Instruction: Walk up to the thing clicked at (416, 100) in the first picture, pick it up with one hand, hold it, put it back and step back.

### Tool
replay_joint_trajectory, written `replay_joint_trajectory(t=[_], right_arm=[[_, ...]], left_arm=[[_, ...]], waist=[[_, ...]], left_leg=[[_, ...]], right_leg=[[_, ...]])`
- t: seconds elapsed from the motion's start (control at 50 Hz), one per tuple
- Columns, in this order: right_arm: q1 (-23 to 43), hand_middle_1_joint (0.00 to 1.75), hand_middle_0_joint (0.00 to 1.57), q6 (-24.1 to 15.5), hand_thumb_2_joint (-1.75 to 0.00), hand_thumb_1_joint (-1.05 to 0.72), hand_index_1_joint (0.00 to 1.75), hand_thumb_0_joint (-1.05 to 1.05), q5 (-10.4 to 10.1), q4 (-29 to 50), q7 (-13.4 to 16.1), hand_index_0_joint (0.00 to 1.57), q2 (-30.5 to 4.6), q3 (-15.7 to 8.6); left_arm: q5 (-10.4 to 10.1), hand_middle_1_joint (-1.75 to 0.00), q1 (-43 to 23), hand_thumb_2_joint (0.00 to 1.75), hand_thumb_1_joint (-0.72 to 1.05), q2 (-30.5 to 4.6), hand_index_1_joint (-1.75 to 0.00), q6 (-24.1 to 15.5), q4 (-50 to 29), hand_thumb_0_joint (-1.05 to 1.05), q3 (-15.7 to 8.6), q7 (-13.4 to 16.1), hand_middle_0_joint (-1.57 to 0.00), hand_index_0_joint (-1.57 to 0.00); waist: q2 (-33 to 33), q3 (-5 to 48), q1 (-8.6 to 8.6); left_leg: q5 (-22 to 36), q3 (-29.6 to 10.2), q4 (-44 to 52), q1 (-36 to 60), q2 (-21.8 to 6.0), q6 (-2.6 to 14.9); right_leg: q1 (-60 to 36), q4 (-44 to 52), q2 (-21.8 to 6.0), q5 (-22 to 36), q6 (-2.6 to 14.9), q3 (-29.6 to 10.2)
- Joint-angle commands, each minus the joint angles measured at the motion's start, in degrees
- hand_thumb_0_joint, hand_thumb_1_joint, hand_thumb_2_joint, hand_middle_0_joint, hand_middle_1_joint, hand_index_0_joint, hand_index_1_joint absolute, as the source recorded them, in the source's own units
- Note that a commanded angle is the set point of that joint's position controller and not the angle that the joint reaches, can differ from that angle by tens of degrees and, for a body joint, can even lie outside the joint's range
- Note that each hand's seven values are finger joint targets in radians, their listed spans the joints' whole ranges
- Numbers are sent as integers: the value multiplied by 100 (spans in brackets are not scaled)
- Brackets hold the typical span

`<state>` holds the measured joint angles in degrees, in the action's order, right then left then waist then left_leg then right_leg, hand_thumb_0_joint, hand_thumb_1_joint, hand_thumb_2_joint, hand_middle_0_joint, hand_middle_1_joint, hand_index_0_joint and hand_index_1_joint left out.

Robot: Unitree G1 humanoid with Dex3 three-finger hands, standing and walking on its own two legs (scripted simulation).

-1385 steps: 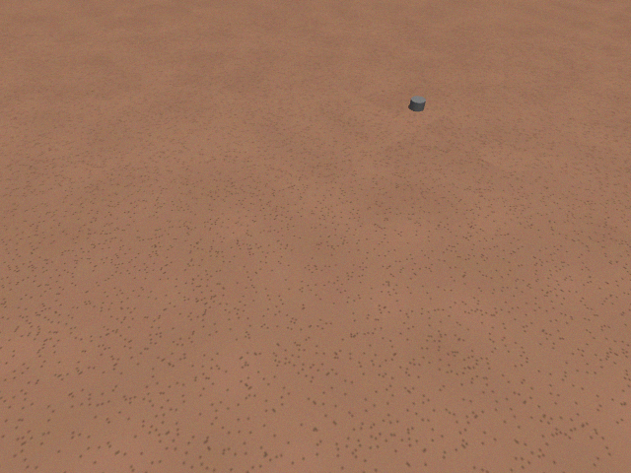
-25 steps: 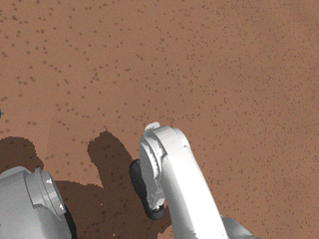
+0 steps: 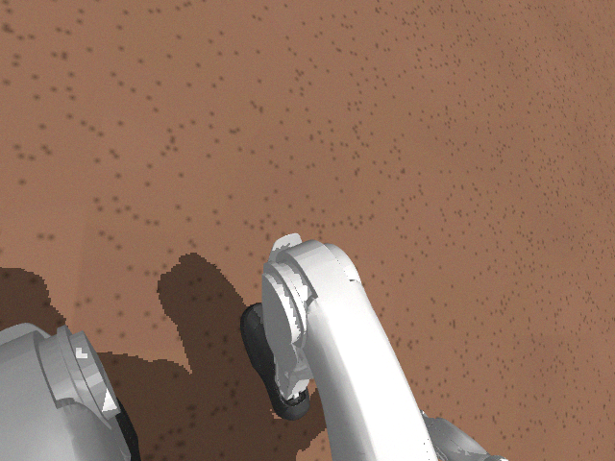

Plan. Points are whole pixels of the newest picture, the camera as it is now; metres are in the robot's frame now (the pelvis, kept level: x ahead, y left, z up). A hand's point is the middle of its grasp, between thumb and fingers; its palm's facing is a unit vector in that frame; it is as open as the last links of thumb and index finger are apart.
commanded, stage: open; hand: left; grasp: from above
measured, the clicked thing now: out of the picture +0.46 +0.29 -0.27
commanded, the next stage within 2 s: withdraw in 0.60 s
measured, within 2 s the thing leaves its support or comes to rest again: rests again in 1.06 s
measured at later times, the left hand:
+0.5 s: hand out of the picture +0.45 +0.29 -0.24, palm faces -0.44 -0.16 -0.88, open 13.8 cm
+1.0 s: hand out of the picture +0.47 +0.30 -0.20, palm faces -0.31 -0.12 -0.94, open 14.3 cm
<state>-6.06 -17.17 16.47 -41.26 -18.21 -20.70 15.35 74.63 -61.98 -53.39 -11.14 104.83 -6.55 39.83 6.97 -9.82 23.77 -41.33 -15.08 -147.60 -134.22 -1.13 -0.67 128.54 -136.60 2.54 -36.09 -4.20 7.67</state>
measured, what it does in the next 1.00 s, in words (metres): stands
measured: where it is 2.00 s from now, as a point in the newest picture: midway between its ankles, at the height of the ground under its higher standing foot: (210, 426)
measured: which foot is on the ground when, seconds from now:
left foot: down 0.00-1.00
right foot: down 0.00-1.00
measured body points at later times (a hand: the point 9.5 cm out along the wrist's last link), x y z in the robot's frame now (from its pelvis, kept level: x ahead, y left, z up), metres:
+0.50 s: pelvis +0.00 +0.00 +0.00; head +0.27 +0.12 +0.34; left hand +0.47 +0.30 -0.19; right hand +0.04 -0.25 -0.05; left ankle +0.06 +0.13 -0.26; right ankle +0.12 -0.13 -0.26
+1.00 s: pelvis +0.01 +0.00 +0.01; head +0.26 +0.11 +0.36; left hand +0.49 +0.31 -0.15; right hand +0.04 -0.26 -0.05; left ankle +0.06 +0.13 -0.26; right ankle +0.12 -0.13 -0.26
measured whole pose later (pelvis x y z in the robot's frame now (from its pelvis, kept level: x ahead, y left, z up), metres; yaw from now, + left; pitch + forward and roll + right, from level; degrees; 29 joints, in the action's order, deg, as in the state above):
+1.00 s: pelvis +0.01 +0.00 +0.01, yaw +1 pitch +30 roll -13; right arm -8.9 -15.7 14.6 -41.5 -19.0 -20.0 12.5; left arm 72.2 -57.0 -49.6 -8.2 89.3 -8.1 36.3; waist 4.5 -5.5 21.2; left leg -42.2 -14.5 -145.2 -134.0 -1.1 -1.7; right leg 129.0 -135.2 1.9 -37.1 -3.0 7.5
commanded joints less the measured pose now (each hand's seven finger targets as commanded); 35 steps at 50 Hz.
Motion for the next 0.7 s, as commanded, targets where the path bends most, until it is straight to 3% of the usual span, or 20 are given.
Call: replay_joint_trajectory(t=[0.0, 0.08, 0.1, 0.12, 0.14, 0.18, 0.26, 0.34, 0.42, 0.54, 0.56, 0.68], right_arm=[[-1024, 30, 20, -23, -90, -89, 30, 0, -30, -34, 5, 20, -1923, -566], [-1071, 30, 20, -42, -90, -89, 30, 0, -20, -44, -42, 20, -1903, -517], [-1017, 30, 20, -54, -90, -90, 30, 0, -31, -52, -49, 20, -1909, -524], [-1117, 30, 20, -58, -90, -90, 30, 0, -21, -68, -51, 20, -1912, -516], [-1049, 30, 20, -67, -90, -90, 30, 0, -44, -59, -53, 20, -1935, -564], [-1146, 30, 20, -32, -90, -90, 30, 0, -39, -86, -33, 20, -1936, -551], [-1143, 30, 20, -31, -90, -90, 30, 0, -41, -47, -45, 20, -1898, -523], [-1173, 30, 20, 18, -90, -90, 30, 0, -63, -62, -18, 20, -1864, -479], [-1137, 30, 20, 27, -90, -89, 30, 0, -41, -18, -5, 20, -1855, -484], [-1158, 30, 20, 90, -90, -89, 30, 0, -80, 1, 58, 20, -1801, -419], [-1120, 30, 20, 68, -90, -89, 30, 0, -56, 13, 45, 20, -1809, -424], [-1093, 30, 20, 82, -90, -89, 30, 0, -28, 91, 81, 20, -1930, -485]], left_arm=[[-62, -98, -1521, 89, -41, -1217, -96, 43, -548, 0, -68, 289, -14, -16], [-105, -104, -1503, 95, -47, -1138, -102, 102, -597, 0, -56, 243, -9, -10], [-139, -105, -1540, 96, -48, -1119, -104, 111, -612, 0, 9, 210, -8, -10], [-145, -105, -1491, 96, -49, -1195, -103, 118, -609, 0, -82, 209, -8, -9], [-153, -105, -1530, 96, -50, -1056, -103, 130, -612, 0, 62, 159, -7, -9], [-162, -106, -1392, 98, -50, -1272, -105, 129, -631, 0, -106, 171, -7, -8], [-218, -108, -1494, 100, -50, -1178, -106, 101, -746, 0, -30, 63, -7, -8], [-246, -108, -1358, 99, -49, -1224, -106, 42, -703, 0, -48, 29, -7, -8], [-258, -108, -1387, 97, -47, -1071, -106, -30, -723, 0, 100, -43, -7, -9], [-186, -109, -1395, 98, -47, -1119, -107, -128, -752, 0, 96, 61, -7, -9], [-183, -109, -1400, 98, -46, -981, -107, -127, -675, 0, 199, 36, -7, -9], [-88, -109, -1474, 95, -46, -1171, -106, -85, -714, 0, 99, 206, -7, -9]], waist=[[-2943, 3531, 297], [-2887, 3648, 357], [-2886, 3559, 352], [-2926, 3604, 331], [-3032, 3557, 340], [-3092, 3711, 243], [-3057, 3669, 343], [-2987, 3686, 296], [-2894, 3547, 339], [-2794, 3644, 278], [-2852, 3522, 366], [-2940, 3461, 341]], left_leg=[[992, 602, 1687, 2659, -95, 61], [1343, 639, 1552, 2728, -99, 73], [1254, 655, 1525, 2655, -102, 81], [1345, 646, 1573, 2714, -99, 76], [1272, 666, 1604, 2737, -97, 59], [1350, 646, 1658, 2761, -103, 52], [1348, 658, 1589, 2763, -92, 67], [1340, 644, 1651, 2708, -104, 68], [1136, 634, 1665, 2670, -97, 79], [1220, 614, 1657, 2635, -103, 80], [1191, 631, 1624, 2669, -89, 77], [1009, 626, 1768, 2668, -106, 57]], right_leg=[[-1963, 1092, 210, 1194, 494, 860], [-2137, 1083, 223, 1540, 457, 843], [-2131, 1100, 221, 1474, 452, 820], [-2154, 1114, 230, 1531, 462, 837], [-2111, 1093, 234, 1457, 481, 814], [-2223, 1136, 250, 1481, 496, 822], [-2217, 1089, 215, 1510, 482, 835], [-2317, 1152, 245, 1476, 497, 829], [-2190, 1171, 244, 1309, 497, 838], [-2230, 1198, 250, 1382, 488, 843], [-2139, 1143, 219, 1372, 484, 849], [-2128, 1253, 257, 1210, 507, 828]])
